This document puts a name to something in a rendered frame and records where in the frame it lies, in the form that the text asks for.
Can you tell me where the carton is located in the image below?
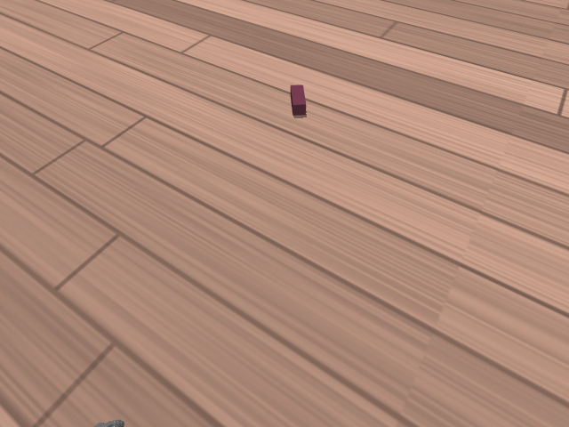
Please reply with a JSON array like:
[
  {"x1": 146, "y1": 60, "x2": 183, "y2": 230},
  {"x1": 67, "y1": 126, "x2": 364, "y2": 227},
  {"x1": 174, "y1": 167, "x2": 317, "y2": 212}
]
[{"x1": 291, "y1": 85, "x2": 306, "y2": 116}]

